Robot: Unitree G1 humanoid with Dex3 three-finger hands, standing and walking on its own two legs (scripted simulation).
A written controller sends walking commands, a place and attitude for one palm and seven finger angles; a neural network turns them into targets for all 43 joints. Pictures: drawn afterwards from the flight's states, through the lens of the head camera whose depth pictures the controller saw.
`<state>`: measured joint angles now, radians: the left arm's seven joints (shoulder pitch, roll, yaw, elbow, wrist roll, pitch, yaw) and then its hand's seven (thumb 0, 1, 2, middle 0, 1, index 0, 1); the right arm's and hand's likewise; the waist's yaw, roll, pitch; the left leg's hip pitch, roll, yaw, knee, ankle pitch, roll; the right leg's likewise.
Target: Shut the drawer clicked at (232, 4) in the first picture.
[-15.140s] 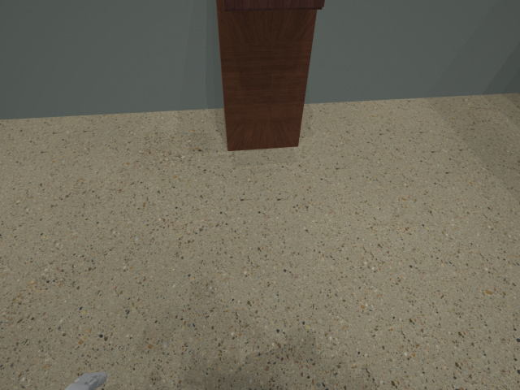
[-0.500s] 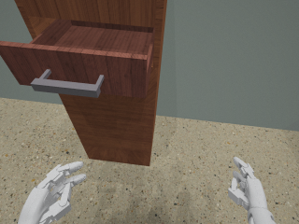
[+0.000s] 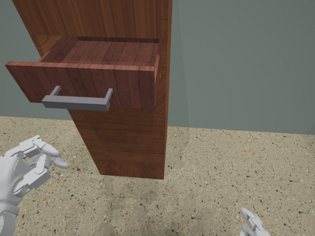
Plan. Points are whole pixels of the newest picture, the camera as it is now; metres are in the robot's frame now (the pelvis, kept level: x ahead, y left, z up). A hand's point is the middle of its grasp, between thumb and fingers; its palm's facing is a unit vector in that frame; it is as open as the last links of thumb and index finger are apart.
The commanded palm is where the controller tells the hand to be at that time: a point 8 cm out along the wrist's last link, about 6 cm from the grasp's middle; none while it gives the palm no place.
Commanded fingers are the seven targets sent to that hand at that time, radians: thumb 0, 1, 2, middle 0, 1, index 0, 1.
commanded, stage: raise the hand and make a fist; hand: left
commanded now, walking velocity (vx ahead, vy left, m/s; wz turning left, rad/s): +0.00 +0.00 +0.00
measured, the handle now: (80, 97) +0.42 +0.23 +0.15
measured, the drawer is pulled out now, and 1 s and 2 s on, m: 0.17 0.17 0.17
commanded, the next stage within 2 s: bring the fist close to the handle in 1.00 s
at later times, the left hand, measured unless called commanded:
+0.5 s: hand (41, 143) +0.23 +0.22 +0.21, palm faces -0.03 -0.99 -0.13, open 3.2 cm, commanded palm +0.19 +0.26 +0.23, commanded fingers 0.00 0.90 0.90 -1.40 -1.60 -1.40 -1.60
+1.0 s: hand (36, 125) +0.24 +0.21 +0.25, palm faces +0.04 -0.99 -0.15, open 3.3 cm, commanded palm +0.21 +0.25 +0.24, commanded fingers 0.00 0.90 0.90 -1.40 -1.60 -1.40 -1.60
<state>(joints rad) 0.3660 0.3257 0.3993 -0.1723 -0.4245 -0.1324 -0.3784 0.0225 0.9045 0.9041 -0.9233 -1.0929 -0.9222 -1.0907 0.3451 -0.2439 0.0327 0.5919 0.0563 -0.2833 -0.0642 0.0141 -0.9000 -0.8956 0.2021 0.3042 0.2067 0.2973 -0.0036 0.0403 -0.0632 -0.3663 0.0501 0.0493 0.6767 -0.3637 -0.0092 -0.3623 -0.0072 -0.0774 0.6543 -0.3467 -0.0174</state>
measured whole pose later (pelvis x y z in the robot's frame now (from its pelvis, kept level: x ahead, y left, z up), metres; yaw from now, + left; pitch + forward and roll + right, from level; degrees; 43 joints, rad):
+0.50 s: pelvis +0.00 +0.02 +0.02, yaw +2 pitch -3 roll +0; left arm 0.07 0.35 0.27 -0.35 -0.30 0.33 -0.32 0.02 0.90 0.90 -1.37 -1.57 -1.37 -1.57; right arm 0.15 -0.21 0.13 0.58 0.06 -0.24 -0.06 0.01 -0.90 -0.90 0.20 0.30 0.21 0.30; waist 0.08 0.05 -0.04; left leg -0.16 0.00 0.04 0.49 -0.28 0.02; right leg -0.15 -0.05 -0.09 0.48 -0.27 0.01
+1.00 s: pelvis +0.00 -0.02 +0.02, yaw +1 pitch -4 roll +0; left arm -0.01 0.41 0.40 -0.30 -0.36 0.32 -0.33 0.02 0.90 0.90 -1.40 -1.60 -1.40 -1.60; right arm 0.18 -0.27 0.09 0.62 0.08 -0.20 -0.09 0.01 -0.90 -0.90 0.20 0.30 0.20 0.30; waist 0.06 0.06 -0.05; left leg -0.12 0.05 0.02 0.47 -0.27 -0.03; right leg -0.12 0.01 -0.10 0.47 -0.27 -0.04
